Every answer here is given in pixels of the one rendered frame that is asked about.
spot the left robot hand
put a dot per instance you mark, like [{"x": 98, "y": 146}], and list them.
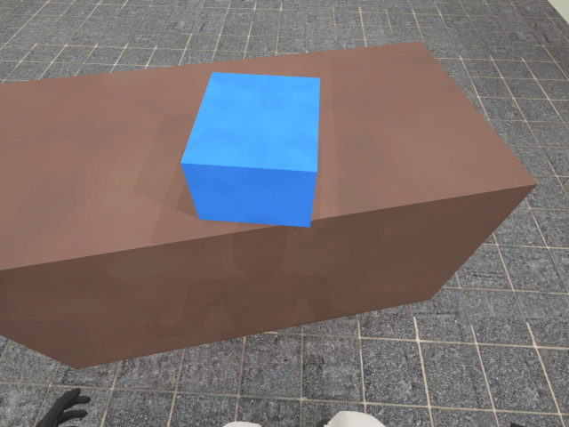
[{"x": 56, "y": 414}]

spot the pedestal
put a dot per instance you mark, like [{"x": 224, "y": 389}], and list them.
[{"x": 103, "y": 257}]

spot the carton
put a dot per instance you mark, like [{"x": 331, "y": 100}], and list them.
[{"x": 252, "y": 153}]

